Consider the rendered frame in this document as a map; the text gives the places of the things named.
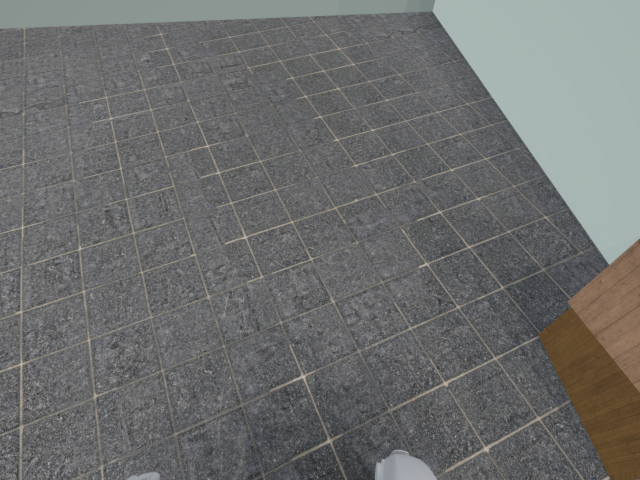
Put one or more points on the cupboard door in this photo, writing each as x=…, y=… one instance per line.
x=609, y=306

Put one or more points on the robot right thigh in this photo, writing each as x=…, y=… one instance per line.
x=403, y=467

